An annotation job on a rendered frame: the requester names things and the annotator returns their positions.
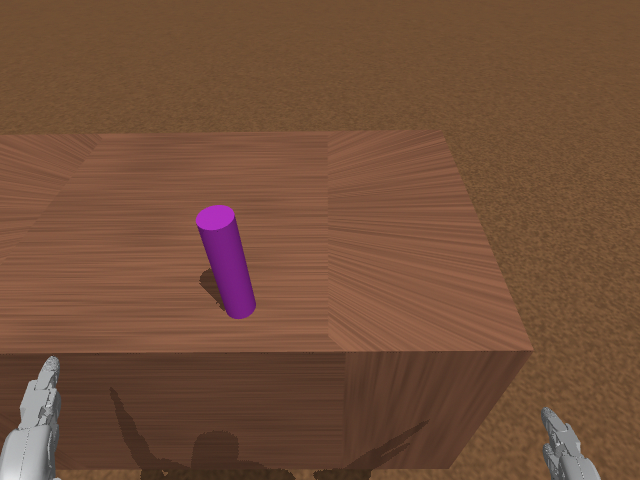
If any can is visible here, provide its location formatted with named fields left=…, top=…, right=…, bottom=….
left=196, top=205, right=256, bottom=319

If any right robot hand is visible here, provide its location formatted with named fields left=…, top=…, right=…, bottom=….
left=541, top=407, right=601, bottom=480

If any left robot hand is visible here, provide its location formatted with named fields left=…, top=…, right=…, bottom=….
left=0, top=356, right=61, bottom=480

